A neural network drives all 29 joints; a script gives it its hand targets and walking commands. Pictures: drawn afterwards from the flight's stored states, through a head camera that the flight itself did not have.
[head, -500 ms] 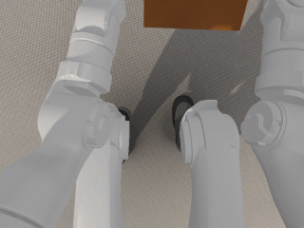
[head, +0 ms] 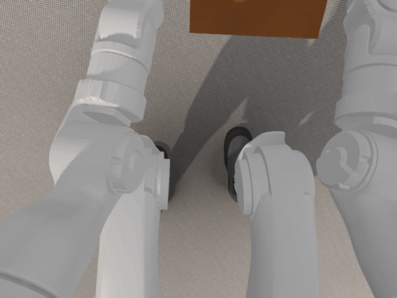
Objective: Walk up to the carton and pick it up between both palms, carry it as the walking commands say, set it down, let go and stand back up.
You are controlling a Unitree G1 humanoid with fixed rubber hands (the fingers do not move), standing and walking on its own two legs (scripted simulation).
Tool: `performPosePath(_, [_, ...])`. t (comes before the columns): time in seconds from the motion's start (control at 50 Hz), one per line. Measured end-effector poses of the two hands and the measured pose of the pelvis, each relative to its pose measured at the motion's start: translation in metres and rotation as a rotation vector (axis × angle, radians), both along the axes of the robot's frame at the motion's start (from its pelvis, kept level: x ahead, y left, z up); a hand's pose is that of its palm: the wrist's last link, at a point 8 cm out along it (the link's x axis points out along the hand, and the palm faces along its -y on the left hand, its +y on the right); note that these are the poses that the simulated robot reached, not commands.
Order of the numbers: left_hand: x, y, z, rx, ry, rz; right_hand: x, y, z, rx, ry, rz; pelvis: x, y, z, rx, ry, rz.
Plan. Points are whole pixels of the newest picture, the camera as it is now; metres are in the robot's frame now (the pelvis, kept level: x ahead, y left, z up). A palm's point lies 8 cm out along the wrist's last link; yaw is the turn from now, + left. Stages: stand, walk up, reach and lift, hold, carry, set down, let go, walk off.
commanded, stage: set down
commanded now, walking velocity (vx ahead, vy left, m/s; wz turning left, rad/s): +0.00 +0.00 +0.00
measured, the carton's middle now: out of the picture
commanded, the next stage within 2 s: none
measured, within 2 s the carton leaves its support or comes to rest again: rests again in 0.38 s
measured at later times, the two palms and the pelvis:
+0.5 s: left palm out of the picture +0.54 +0.06 -0.21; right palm out of the picture +0.50 -0.23 -0.22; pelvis +0.00 +0.00 +0.00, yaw +1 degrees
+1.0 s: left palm out of the picture +0.55 +0.09 -0.19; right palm out of the picture +0.50 -0.25 -0.20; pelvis -0.02 +0.00 -0.01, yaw +2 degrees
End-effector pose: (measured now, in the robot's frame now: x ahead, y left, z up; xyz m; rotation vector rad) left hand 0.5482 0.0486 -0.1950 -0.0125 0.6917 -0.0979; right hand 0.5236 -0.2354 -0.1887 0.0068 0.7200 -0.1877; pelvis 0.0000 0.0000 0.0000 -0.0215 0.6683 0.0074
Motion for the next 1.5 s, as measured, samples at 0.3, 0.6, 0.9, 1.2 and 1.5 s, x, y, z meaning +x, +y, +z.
performPosePath(0.3, [0.000,0.001,-0.001,0.013,-0.012,-0.009,0.000,0.000,-0.003,0.000,-0.018,0.005,0.001,-0.001,-0.001,0.002,-0.001,0.002])
performPosePath(0.6, [-0.018,0.031,-0.021,0.063,0.047,0.022,-0.028,-0.002,-0.030,-0.038,0.071,-0.045,-0.011,-0.003,-0.006,0.007,-0.035,0.018])
performPosePath(0.9, [-0.009,0.044,-0.002,0.087,0.027,0.039,-0.022,-0.016,-0.012,-0.027,0.034,-0.079,-0.021,-0.004,-0.009,0.011,-0.065,0.019])
performPosePath(1.2, [0.003,0.038,0.054,0.089,-0.063,0.063,-0.007,-0.020,0.035,-0.020,-0.054,-0.105,-0.029,-0.008,0.003,0.022,-0.130,0.017])
performPosePath(1.5, [0.005,0.034,0.147,0.123,-0.073,0.044,-0.003,-0.024,0.129,-0.015,-0.073,-0.106,-0.034,-0.010,0.073,0.026,-0.147,0.013])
